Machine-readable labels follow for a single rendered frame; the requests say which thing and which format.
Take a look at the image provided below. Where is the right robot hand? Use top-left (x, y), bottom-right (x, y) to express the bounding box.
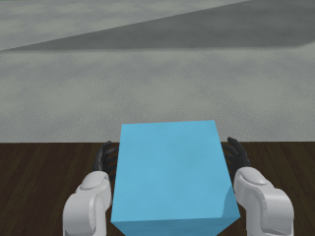
top-left (220, 137), bottom-right (251, 184)

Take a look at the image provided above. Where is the carton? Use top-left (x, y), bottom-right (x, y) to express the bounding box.
top-left (110, 120), bottom-right (240, 236)

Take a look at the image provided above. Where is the right robot forearm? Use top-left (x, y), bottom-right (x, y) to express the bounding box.
top-left (233, 166), bottom-right (294, 236)

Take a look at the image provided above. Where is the left robot forearm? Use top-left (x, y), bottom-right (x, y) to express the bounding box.
top-left (62, 171), bottom-right (113, 236)

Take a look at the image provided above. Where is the left robot hand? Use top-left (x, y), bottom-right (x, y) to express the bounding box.
top-left (92, 141), bottom-right (119, 182)

